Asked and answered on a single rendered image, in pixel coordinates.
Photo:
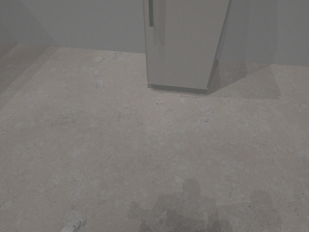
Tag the fridge door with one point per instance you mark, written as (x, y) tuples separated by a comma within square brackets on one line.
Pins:
[(181, 45)]

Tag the left robot hand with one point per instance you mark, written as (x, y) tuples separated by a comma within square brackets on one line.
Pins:
[(75, 225)]

